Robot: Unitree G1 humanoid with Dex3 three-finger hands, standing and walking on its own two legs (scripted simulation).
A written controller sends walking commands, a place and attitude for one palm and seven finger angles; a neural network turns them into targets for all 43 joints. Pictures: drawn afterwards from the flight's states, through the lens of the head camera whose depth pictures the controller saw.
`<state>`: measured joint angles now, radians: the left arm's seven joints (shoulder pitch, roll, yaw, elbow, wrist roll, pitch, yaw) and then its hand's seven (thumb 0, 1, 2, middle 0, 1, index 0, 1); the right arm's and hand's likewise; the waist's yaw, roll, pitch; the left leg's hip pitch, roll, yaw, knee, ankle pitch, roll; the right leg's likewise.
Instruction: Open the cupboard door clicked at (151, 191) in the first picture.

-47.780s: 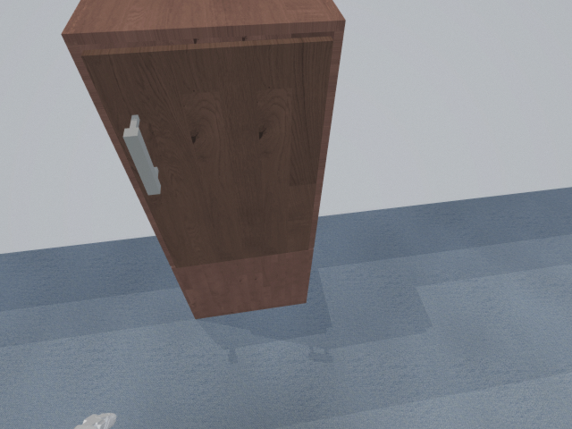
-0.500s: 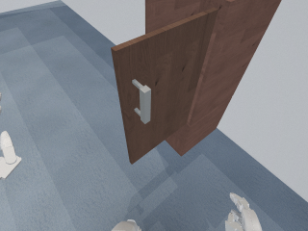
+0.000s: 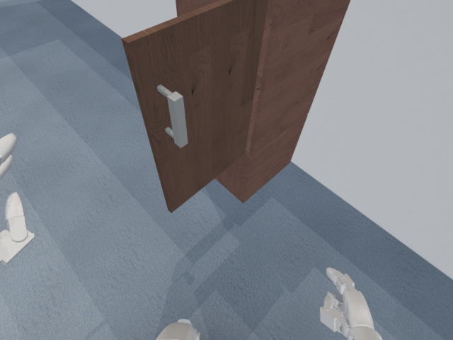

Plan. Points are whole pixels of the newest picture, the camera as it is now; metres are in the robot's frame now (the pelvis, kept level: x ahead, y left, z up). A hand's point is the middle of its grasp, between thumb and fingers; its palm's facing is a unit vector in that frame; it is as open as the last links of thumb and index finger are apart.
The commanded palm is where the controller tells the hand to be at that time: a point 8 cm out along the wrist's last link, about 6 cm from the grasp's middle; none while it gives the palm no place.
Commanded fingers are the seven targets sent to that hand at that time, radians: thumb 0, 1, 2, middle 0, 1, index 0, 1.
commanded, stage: stop stepping back and stand still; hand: left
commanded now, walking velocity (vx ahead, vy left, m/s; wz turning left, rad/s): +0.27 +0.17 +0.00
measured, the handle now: (172, 117) +0.53 +0.16 +0.06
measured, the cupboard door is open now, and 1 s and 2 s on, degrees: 92 92 92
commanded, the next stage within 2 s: let the arm hang, fingers relaxed in 0.60 s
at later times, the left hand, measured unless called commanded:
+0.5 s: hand out of the picture +0.11 +0.27 +0.16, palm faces +0.51 -0.76 -0.40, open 7.4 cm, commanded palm +0.06 +0.30 +0.18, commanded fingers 0.00 0.90 0.90 -0.20 -0.30 -0.20 -0.30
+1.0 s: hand out of the picture +0.01 +0.17 -0.18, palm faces +0.14 -0.98 -0.17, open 7.1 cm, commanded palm none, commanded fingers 0.00 0.90 0.90 -0.20 -0.30 -0.20 -0.30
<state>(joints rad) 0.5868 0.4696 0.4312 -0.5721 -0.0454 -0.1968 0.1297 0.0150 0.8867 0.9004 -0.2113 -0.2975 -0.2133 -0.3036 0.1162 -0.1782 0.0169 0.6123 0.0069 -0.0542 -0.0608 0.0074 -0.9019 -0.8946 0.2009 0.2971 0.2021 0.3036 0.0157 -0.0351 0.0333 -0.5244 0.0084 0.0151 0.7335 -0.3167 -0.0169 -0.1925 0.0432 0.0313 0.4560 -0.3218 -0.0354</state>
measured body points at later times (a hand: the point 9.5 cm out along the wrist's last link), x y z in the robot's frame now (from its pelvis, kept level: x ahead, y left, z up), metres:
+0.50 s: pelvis -0.06 -0.01 -0.01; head -0.08 +0.00 +0.44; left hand +0.08 +0.30 +0.18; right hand +0.09 -0.24 -0.10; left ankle +0.01 +0.10 -0.74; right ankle -0.06 -0.10 -0.74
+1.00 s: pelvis -0.05 -0.01 -0.01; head -0.03 +0.01 +0.44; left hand +0.00 +0.22 -0.17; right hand +0.02 -0.25 -0.15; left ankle +0.01 +0.10 -0.74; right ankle -0.06 -0.10 -0.74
